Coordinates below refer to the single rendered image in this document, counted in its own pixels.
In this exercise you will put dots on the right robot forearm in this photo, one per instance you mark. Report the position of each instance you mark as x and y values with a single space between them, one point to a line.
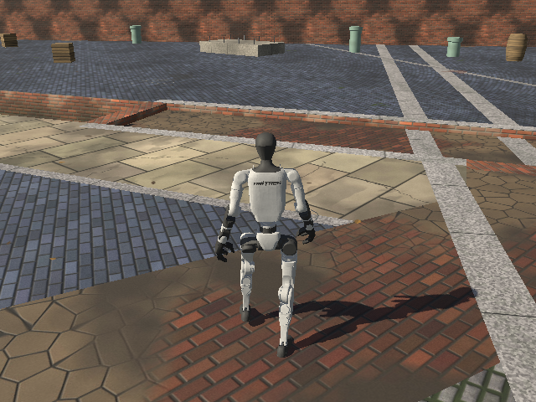
307 218

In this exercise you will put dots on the left robot forearm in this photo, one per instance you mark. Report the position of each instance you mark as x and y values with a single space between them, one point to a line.
226 227

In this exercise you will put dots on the robot right thigh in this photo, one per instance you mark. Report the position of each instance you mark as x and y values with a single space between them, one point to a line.
288 265

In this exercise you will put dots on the right robot hand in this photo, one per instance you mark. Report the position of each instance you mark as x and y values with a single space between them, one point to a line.
302 231

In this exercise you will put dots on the robot right upper arm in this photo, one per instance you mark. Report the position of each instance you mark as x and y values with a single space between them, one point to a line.
294 178

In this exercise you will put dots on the robot right shin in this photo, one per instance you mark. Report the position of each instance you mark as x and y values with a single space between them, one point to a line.
285 315

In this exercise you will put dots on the left robot hand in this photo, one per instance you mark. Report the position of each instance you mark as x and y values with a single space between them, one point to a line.
219 250

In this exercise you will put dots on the robot left upper arm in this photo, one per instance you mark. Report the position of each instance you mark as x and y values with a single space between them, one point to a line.
240 178

